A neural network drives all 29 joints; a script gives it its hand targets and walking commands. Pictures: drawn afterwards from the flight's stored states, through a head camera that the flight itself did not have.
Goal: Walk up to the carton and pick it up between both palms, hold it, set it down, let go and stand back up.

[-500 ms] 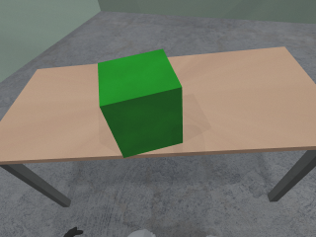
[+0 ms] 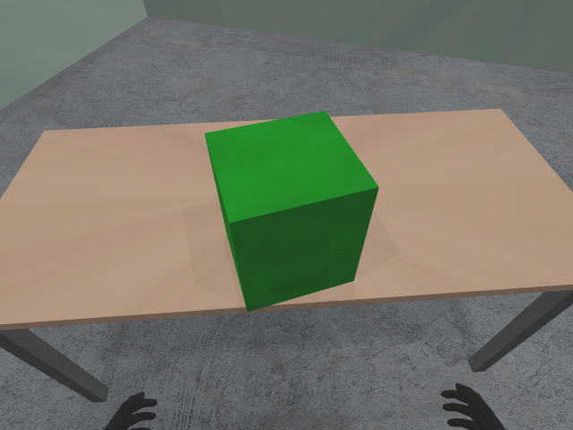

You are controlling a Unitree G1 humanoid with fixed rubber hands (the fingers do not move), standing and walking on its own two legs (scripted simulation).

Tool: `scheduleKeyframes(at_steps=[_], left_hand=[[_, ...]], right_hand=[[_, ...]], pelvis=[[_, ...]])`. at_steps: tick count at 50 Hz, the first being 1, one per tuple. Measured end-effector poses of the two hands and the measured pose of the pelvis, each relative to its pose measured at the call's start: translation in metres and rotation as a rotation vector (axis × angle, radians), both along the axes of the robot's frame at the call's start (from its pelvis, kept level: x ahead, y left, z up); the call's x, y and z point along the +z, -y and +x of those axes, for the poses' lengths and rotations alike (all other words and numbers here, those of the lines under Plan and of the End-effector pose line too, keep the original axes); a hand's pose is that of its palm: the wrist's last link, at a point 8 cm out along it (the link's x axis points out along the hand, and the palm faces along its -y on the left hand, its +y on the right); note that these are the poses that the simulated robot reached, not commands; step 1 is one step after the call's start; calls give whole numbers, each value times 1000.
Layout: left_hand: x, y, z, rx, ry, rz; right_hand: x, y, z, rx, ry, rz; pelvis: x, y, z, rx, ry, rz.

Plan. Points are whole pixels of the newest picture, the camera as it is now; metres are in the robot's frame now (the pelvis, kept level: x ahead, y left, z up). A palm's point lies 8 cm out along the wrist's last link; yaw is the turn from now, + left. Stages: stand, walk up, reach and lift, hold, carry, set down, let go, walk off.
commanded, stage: walk up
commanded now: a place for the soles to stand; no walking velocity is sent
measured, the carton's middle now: (285, 213) +0.48 +0.03 +0.01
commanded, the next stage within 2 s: none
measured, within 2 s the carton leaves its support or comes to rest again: neither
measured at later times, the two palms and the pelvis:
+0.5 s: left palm out of the picture +0.14 +0.24 -0.08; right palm out of the picture +0.09 -0.28 -0.08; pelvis +0.00 -0.01 +0.01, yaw -5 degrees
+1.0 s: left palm (139, 396) +0.21 +0.24 -0.09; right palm out of the picture +0.12 -0.29 -0.10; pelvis +0.05 +0.00 -0.01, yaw -5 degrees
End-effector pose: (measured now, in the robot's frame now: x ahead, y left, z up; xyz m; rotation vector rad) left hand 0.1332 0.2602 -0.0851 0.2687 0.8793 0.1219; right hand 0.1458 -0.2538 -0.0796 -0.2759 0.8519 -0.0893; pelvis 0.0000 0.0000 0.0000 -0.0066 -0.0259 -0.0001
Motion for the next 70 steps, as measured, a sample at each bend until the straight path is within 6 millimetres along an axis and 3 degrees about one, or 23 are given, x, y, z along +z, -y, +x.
scheduleKeyframes(at_steps=[8,25,34,42,46,53,59,63,70], left_hand=[[9,6,14,-40,21,-10],[6,22,8,-76,-37,0],[0,18,14,-65,-57,7],[-1,26,50,-105,-19,-4],[-1,28,66,-117,8,2],[-3,14,78,-99,6,24],[1,29,97,-125,31,7],[3,32,96,-120,40,-7],[-14,11,82,-76,-42,-11]], right_hand=[[9,7,-11,-33,22,-3],[-5,30,-57,-112,-68,-1],[-14,31,-72,-147,-126,-16],[-16,31,-64,-171,-148,-20],[-17,35,-49,-167,-131,-25],[-14,28,-18,-142,-68,-30],[-18,31,-23,-177,-92,-22],[-19,28,-25,-183,-143,-21],[-11,9,-11,-155,-104,-27]], pelvis=[[6,0,0,-31,3,7],[7,10,0,-80,3,23],[3,7,21,-91,-9,22],[1,9,40,-107,-8,17],[-4,9,44,-101,-7,13],[-7,2,54,-107,-5,25],[-6,6,59,-115,14,-2],[-3,5,61,-114,15,-7],[-3,-4,63,-95,24,14]])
